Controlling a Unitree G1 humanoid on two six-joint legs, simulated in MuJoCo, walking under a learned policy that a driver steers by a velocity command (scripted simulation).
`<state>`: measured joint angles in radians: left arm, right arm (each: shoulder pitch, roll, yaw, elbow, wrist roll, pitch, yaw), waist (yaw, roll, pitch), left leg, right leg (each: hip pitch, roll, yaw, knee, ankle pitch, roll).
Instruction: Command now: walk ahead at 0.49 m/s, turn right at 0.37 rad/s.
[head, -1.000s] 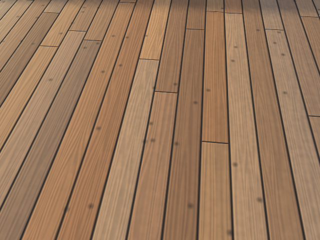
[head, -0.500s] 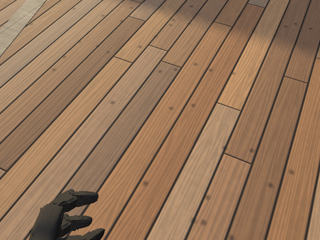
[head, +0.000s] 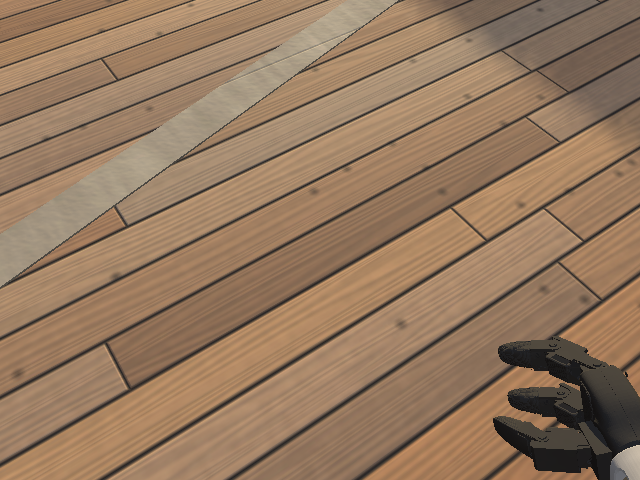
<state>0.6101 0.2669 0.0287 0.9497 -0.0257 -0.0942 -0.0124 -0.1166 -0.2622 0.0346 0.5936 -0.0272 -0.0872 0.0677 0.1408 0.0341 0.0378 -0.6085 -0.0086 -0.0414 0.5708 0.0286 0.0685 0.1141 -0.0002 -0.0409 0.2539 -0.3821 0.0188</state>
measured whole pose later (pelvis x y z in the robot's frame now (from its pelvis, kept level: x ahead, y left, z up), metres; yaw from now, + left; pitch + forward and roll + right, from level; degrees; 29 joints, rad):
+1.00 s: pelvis +0.27 -0.03 +0.01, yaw -52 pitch +1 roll +0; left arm 0.16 0.38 0.11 0.54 -0.01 0.06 0.02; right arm 0.13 -0.29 -0.08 0.75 -0.02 0.00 -0.03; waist -0.01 -0.05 0.04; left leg -0.30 -0.02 -0.04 0.47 -0.20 0.01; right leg -0.56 0.12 0.15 1.08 -0.42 0.04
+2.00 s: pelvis +0.31 -0.02 +0.01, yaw -26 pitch +0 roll +1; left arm 0.24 0.29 0.06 0.72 -0.02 0.03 0.01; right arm 0.07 -0.22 -0.01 0.65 -0.02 0.03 -0.02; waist 0.03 -0.02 0.02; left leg -0.25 -0.07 0.01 0.51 -0.27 0.06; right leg -0.38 -0.06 0.00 0.78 -0.40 0.05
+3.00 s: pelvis +0.50 -0.26 +0.00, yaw -39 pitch +3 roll -1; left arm 0.08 0.28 0.01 0.58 0.06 -0.07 0.01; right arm 0.49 -0.29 -0.07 0.88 0.01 -0.04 0.02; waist -0.10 0.01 0.01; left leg -0.24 -0.06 -0.16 0.97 -0.42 0.08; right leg -0.37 0.02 -0.01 0.57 -0.25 -0.01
